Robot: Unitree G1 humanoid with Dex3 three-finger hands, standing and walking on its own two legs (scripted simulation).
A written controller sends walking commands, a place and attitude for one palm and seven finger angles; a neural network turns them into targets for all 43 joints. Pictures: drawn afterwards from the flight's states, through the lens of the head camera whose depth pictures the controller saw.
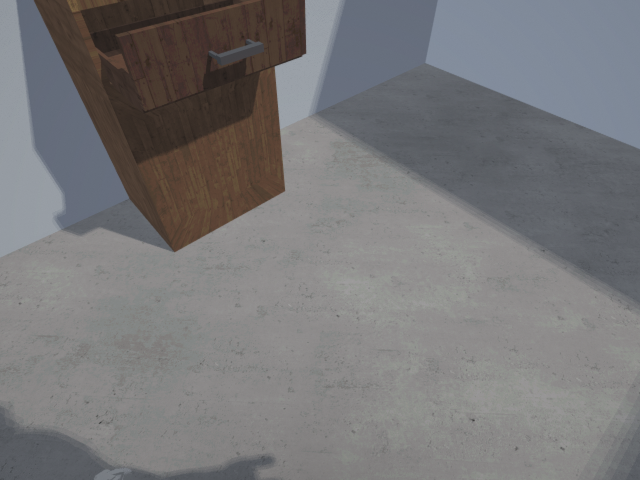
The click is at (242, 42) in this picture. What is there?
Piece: drawer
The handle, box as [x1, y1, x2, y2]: [208, 39, 263, 65]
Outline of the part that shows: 263,44 258,41 254,42 247,39 246,43 248,44 245,46 219,54 211,50 208,52 209,55 215,58 217,62 222,65 263,51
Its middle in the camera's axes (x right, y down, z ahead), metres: -0.23 -0.50 +1.03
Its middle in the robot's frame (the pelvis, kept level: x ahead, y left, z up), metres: +1.11 +0.28 +0.05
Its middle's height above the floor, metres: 0.82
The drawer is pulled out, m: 0.22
